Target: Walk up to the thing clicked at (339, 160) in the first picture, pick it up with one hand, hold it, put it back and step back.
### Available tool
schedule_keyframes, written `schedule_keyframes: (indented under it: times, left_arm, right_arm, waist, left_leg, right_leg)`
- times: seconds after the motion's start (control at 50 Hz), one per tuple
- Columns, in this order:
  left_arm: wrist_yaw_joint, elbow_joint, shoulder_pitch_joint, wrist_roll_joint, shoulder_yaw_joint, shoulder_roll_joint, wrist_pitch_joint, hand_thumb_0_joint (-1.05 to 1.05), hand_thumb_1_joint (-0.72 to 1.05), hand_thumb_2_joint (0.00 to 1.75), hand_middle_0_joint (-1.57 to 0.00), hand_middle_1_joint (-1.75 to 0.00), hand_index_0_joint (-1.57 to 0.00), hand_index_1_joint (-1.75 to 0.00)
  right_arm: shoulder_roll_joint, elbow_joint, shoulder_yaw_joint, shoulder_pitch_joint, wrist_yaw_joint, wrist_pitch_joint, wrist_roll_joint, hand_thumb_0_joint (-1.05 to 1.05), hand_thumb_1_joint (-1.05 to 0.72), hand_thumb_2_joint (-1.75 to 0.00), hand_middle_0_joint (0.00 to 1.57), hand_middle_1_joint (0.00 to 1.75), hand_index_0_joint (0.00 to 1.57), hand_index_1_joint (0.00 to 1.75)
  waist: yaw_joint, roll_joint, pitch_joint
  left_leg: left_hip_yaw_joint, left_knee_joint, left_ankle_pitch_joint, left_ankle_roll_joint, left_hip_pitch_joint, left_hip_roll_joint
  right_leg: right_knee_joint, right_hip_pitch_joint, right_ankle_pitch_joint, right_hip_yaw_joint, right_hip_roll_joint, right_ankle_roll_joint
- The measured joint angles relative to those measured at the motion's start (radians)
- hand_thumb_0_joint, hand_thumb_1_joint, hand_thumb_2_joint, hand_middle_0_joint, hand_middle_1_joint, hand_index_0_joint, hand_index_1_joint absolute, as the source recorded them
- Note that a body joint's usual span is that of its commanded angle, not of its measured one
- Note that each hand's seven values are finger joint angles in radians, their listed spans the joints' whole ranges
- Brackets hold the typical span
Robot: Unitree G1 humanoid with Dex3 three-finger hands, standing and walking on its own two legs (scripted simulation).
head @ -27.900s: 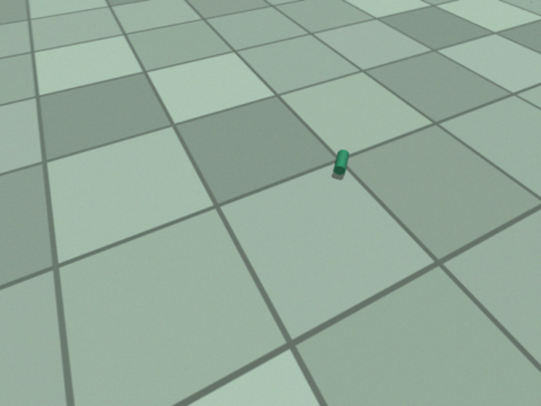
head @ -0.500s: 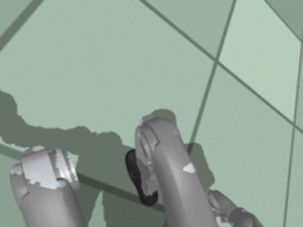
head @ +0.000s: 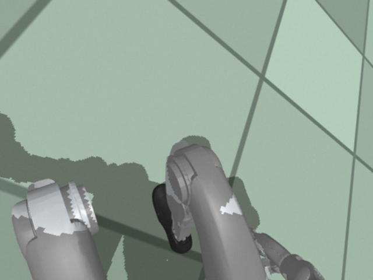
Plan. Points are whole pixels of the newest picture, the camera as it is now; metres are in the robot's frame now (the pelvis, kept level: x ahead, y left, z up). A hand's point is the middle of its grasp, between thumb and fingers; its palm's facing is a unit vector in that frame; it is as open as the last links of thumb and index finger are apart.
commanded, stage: open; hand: left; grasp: from above
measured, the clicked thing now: out of the picture +0.42 +0.35 -0.26
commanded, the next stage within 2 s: withdraw in 0.40 s
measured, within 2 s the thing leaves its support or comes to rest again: neither
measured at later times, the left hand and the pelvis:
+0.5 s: hand out of the picture +0.41 +0.34 -0.24, palm faces -0.44 -0.17 -0.88, open 13.8 cm; pelvis +0.00 +0.00 +0.00, yaw +0 degrees
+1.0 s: hand out of the picture +0.42 +0.37 -0.09, palm faces -0.39 -0.10 -0.91, open 13.9 cm; pelvis +0.00 -0.01 +0.05, yaw +6 degrees
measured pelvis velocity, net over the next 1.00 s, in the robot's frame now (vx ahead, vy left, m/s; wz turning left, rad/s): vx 0.00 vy -0.01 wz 0.10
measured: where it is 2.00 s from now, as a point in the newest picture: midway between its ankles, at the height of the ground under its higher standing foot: (133, 255)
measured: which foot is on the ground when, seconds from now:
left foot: down 0.00-1.00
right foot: down 0.00-1.00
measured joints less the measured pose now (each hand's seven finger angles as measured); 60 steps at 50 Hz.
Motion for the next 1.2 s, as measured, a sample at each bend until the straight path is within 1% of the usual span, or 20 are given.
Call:
schedule_keyframes:
  times: [0.06, 0.16, 0.26, 0.32, 0.46, 0.56, 0.66, 0.7, 0.76, 0.82, 0.88, 0.92, 1.0, 1.06, 1.1, 1.16, 1.2]
  left_arm:
    - [-0.007, -0.004, 0.004, -0.001, 0.0, 0.001, -0.001, 0.0, -0.2, 0.75, -0.37, -0.72, -0.36, -0.72]
    - [-0.019, -0.004, 0.004, -0.004, -0.007, 0.007, -0.011, 0.0, -0.29, 0.81, -0.29, -0.8, -0.29, -0.8]
    - [-0.02, -0.007, 0.003, -0.004, -0.015, 0.008, -0.021, 0.0, -0.36, 0.88, -0.22, -0.87, -0.22, -0.87]
    - [-0.014, -0.008, 0.004, 0.002, -0.01, 0.006, -0.026, 0.0, -0.4, 0.91, -0.18, -0.91, -0.18, -0.91]
    - [-0.001, 0.003, 0.003, 0.011, -0.006, 0.009, -0.022, 0.0, -0.46, 0.97, -0.12, -0.98, -0.12, -0.97]
    - [-0.005, 0.003, 0.001, 0.001, -0.006, 0.008, -0.013, 0.0, -0.47, 0.99, -0.1, -1.0, -0.1, -1.0]
    - [-0.01, -0.077, 0.018, -0.009, 0.01, -0.014, 0.002, 0.0, -0.48, 0.98, -0.1, -1.01, -0.1, -1.0]
    - [-0.015, -0.127, 0.031, -0.019, 0.013, -0.037, 0.018, 0.0, -0.48, 0.98, -0.1, -1.01, -0.1, -1.0]
    - [-0.045, -0.228, 0.062, -0.044, 0.015, -0.083, 0.051, 0.0, -0.48, 0.98, -0.09, -1.01, -0.1, -1.0]
    - [-0.102, -0.337, 0.098, -0.079, 0.007, -0.135, 0.093, 0.0, -0.49, 0.98, -0.09, -1.01, -0.1, -1.0]
    - [-0.184, -0.426, 0.118, -0.121, -0.03, -0.187, 0.136, 0.0, -0.49, 0.99, -0.09, -1.01, -0.1, -1.0]
    - [-0.246, -0.463, 0.117, -0.144, -0.065, -0.213, 0.157, 0.0, -0.49, 0.99, -0.09, -1.01, -0.1, -1.0]
    - [-0.362, -0.492, 0.102, -0.186, -0.123, -0.249, 0.166, 0.0, -0.49, 0.99, -0.1, -1.0, -0.1, -1.0]
    - [-0.431, -0.476, 0.082, -0.199, -0.147, -0.257, 0.146, 0.0, -0.48, 0.99, -0.11, -1.0, -0.11, -0.99]
    - [-0.46, -0.459, 0.071, -0.201, -0.149, -0.255, 0.123, 0.0, -0.48, 0.99, -0.11, -0.99, -0.11, -0.99]
    - [-0.479, -0.431, 0.061, -0.187, -0.141, -0.242, 0.073, 0.0, -0.47, 0.98, -0.12, -0.99, -0.12, -0.99]
    - [-0.472, -0.409, 0.056, -0.171, -0.131, -0.228, 0.035, 0.0, -0.46, 0.98, -0.13, -0.98, -0.13, -0.98]
  right_arm:
    - [0.001, 0.001, 0.0, 0.003, 0.001, 0.004, 0.0, 0.0, -0.9, -0.9, 0.2, 0.3, 0.2, 0.3]
    - [0.004, 0.0, 0.006, 0.002, 0.003, 0.007, 0.0, 0.0, -0.9, -0.9, 0.2, 0.3, 0.2, 0.3]
    - [0.007, -0.003, 0.009, 0.003, 0.0, 0.008, 0.003, 0.0, -0.9, -0.9, 0.2, 0.3, 0.2, 0.3]
    - [0.008, -0.003, 0.013, 0.004, 0.0, 0.009, 0.003, 0.0, -0.9, -0.9, 0.2, 0.3, 0.2, 0.3]
    - [0.003, -0.007, 0.015, 0.004, 0.0, 0.007, -0.001, 0.0, -0.89, -0.9, 0.2, 0.3, 0.2, 0.3]
    - [-0.003, -0.005, 0.011, 0.005, -0.001, -0.002, 0.004, 0.0, -0.89, -0.89, 0.2, 0.3, 0.2, 0.3]
    - [-0.006, -0.006, -0.005, 0.022, 0.002, -0.001, 0.01, 0.0, -0.9, -0.9, 0.2, 0.3, 0.2, 0.3]
    - [-0.002, 0.002, -0.022, 0.032, 0.007, -0.001, 0.017, 0.0, -0.9, -0.9, 0.2, 0.3, 0.2, 0.3]
    - [0.008, 0.017, -0.058, 0.052, 0.017, 0.009, 0.037, 0.0, -0.9, -0.9, 0.2, 0.3, 0.2, 0.3]
    - [0.022, 0.03, -0.104, 0.068, 0.024, 0.034, 0.071, 0.0, -0.9, -0.9, 0.2, 0.3, 0.2, 0.3]
    - [0.036, 0.037, -0.149, 0.078, 0.023, 0.074, 0.116, 0.0, -0.9, -0.9, 0.2, 0.3, 0.2, 0.3]
    - [0.043, 0.037, -0.173, 0.077, 0.016, 0.103, 0.142, 0.0, -0.9, -0.9, 0.2, 0.3, 0.2, 0.3]
    - [0.049, 0.019, -0.196, 0.071, -0.01, 0.15, 0.178, 0.0, -0.91, -0.9, 0.2, 0.3, 0.2, 0.3]
    - [0.045, -0.005, -0.194, 0.067, -0.041, 0.174, 0.193, 0.0, -0.91, -0.9, 0.2, 0.3, 0.2, 0.3]
    - [0.039, -0.022, -0.189, 0.067, -0.064, 0.184, 0.198, 0.0, -0.91, -0.9, 0.2, 0.3, 0.2, 0.3]
    - [0.027, -0.038, -0.177, 0.068, -0.098, 0.196, 0.196, 0.0, -0.91, -0.9, 0.2, 0.3, 0.2, 0.3]
    - [0.018, -0.039, -0.169, 0.072, -0.115, 0.203, 0.191, 0.0, -0.91, -0.9, 0.2, 0.3, 0.2, 0.3]
  waist:
    - [0.002, 0.002, -0.004]
    - [0.002, 0.002, 0.0]
    - [0.003, 0.002, 0.004]
    - [0.002, 0.0, 0.004]
    - [-0.001, 0.0, 0.005]
    - [-0.002, 0.0, 0.008]
    - [0.014, 0.007, -0.008]
    - [0.024, 0.016, -0.029]
    - [0.046, 0.043, -0.073]
    - [0.073, 0.079, -0.124]
    - [0.105, 0.113, -0.172]
    - [0.126, 0.129, -0.194]
    - [0.153, 0.152, -0.217]
    - [0.157, 0.159, -0.218]
    - [0.154, 0.158, -0.212]
    - [0.144, 0.15, -0.199]
    - [0.137, 0.142, -0.193]
  left_leg:
    - [0.001, -0.002, 0.0, 0.0, -0.002, 0.0]
    - [0.0, -0.003, 0.0, -0.001, 0.002, -0.002]
    - [-0.001, -0.002, 0.002, -0.001, 0.002, 0.0]
    - [-0.001, -0.002, 0.002, -0.003, 0.003, 0.0]
    - [-0.002, 0.0, 0.003, -0.004, 0.003, 0.002]
    - [-0.001, 0.002, 0.005, -0.004, 0.002, 0.003]
    - [0.001, -0.004, 0.003, -0.006, -0.002, 0.004]
    - [0.004, -0.01, 0.001, -0.008, -0.006, 0.004]
    - [0.012, -0.023, -0.002, -0.009, -0.015, 0.001]
    - [0.03, -0.048, -0.001, -0.007, -0.018, -0.002]
    - [0.057, -0.09, 0.005, -0.003, -0.007, -0.003]
    - [0.077, -0.126, 0.011, 0.0, 0.014, -0.003]
    - [0.105, -0.201, 0.029, 0.003, 0.068, -0.001]
    - [0.116, -0.248, 0.046, 0.001, 0.106, 0.0]
    - [0.118, -0.271, 0.058, -0.001, 0.125, 0.0]
    - [0.118, -0.289, 0.073, -0.003, 0.138, -0.001]
    - [0.116, -0.289, 0.081, -0.005, 0.136, -0.001]
  right_leg:
    - [-0.001, -0.002, -0.001, 0.0, -0.001, -0.003]
    - [-0.001, 0.002, -0.001, 0.0, -0.003, 0.003]
    - [-0.002, 0.002, 0.002, -0.001, -0.001, 0.003]
    - [-0.001, 0.001, 0.003, -0.001, -0.001, 0.0]
    - [0.002, -0.002, 0.007, -0.001, 0.001, 0.003]
    - [0.004, -0.004, 0.009, 0.0, 0.001, 0.002]
    - [0.0, -0.012, 0.009, 0.001, 0.001, 0.0]
    - [-0.002, -0.017, 0.006, 0.003, -0.002, -0.005]
    - [-0.008, -0.026, -0.002, 0.007, -0.009, -0.012]
    - [-0.02, -0.028, -0.013, 0.02, -0.019, -0.015]
    - [-0.043, -0.02, -0.02, 0.039, -0.03, -0.017]
    - [-0.065, -0.004, -0.022, 0.054, -0.037, -0.015]
    - [-0.119, 0.041, -0.014, 0.076, -0.046, -0.011]
    - [-0.156, 0.073, -0.001, 0.083, -0.05, -0.011]
    - [-0.174, 0.088, 0.009, 0.084, -0.052, -0.014]
    - [-0.189, 0.099, 0.024, 0.083, -0.052, -0.017]
    - [-0.188, 0.096, 0.032, 0.082, -0.051, -0.019]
